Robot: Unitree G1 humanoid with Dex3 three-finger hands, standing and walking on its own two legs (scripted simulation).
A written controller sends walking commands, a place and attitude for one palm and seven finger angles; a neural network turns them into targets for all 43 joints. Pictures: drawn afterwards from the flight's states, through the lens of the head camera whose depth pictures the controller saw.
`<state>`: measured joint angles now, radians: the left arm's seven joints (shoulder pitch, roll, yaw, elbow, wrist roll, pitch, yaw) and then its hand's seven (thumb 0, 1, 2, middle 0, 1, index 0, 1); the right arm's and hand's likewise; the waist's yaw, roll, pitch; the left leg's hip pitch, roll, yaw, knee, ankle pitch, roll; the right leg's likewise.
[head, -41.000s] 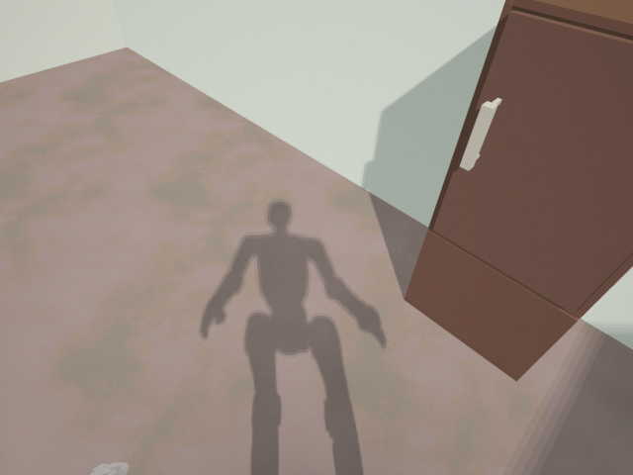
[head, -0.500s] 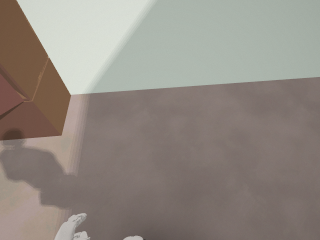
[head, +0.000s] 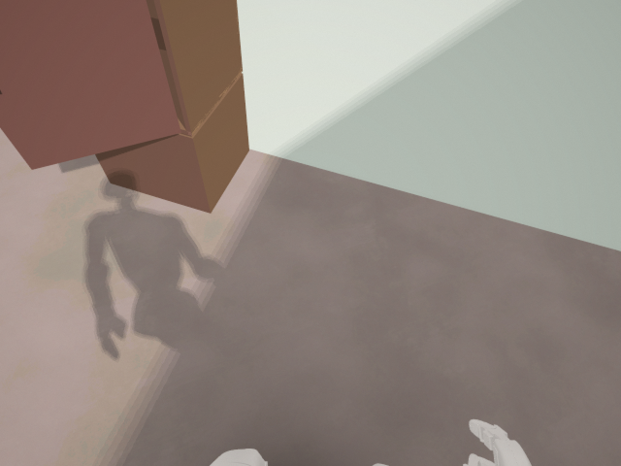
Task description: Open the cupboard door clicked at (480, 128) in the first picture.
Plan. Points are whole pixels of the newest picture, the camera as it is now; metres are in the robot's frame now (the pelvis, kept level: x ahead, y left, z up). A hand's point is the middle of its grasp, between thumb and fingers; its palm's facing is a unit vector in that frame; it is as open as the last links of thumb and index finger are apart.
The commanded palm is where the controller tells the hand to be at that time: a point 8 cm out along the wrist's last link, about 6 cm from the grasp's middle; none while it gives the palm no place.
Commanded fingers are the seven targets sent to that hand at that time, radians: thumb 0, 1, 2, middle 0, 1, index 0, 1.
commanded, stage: turn to face it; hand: left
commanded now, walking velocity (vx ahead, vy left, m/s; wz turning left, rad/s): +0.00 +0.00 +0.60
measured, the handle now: out of the picture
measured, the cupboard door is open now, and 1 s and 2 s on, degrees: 44 44 44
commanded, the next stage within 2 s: take the last steps up to it in 0.72 s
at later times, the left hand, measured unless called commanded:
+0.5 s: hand out of the picture +0.09 +0.19 -0.13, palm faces +0.22 -0.93 -0.28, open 7.4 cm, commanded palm none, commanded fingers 0.00 0.90 0.90 -0.20 -0.30 -0.20 -0.30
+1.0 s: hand out of the picture -0.13 +0.13 -0.17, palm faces +0.54 -0.81 -0.21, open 7.3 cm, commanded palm none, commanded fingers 0.00 0.90 0.90 -0.20 -0.30 -0.20 -0.30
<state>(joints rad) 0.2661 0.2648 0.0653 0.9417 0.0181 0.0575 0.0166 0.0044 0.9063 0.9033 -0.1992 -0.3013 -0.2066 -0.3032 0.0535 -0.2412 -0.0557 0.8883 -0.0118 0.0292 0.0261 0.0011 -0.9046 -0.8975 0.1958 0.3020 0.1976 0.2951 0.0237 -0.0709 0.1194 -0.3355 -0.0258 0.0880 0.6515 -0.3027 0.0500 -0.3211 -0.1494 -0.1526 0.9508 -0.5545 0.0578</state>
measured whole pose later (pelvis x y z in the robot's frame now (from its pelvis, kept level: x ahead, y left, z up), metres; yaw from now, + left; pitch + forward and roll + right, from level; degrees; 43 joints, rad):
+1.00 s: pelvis -0.01 -0.03 +0.01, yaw +29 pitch +0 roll +0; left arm 0.35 0.23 0.06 1.02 0.02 0.02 0.01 0.00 0.91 0.90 -0.20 -0.30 -0.21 -0.30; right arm 0.07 -0.21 -0.04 0.96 -0.02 0.02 0.01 0.00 -0.91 -0.90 0.19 0.30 0.20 0.29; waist 0.05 -0.06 0.07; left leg -0.23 -0.03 0.07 0.55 -0.33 0.02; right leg -0.23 -0.13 -0.19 0.65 -0.41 0.03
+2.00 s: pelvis +0.24 +0.13 +0.02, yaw +31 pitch +0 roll +0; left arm 0.34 0.17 0.04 1.11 0.02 -0.07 0.01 -0.02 0.93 0.90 -0.19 -0.30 -0.20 -0.30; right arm 0.13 -0.21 -0.06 1.02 -0.02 -0.01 0.01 0.01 -0.93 -0.90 0.19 0.30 0.19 0.29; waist 0.03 0.00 0.06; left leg -0.52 0.09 0.06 0.75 -0.21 -0.03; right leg -0.04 0.00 -0.11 0.35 -0.31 -0.04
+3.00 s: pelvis +0.38 +0.28 +0.01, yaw +28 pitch -2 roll +0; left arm 0.15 0.21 0.06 1.01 0.02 0.06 0.03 0.00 0.91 0.90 -0.20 -0.30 -0.21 -0.30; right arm 0.19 -0.15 -0.03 1.02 -0.02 0.03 -0.03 0.00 -0.91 -0.90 0.20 0.30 0.20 0.30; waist 0.01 -0.06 0.08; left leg -0.30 0.01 0.08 0.57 -0.25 0.05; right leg -0.36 -0.05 -0.04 0.79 -0.46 0.00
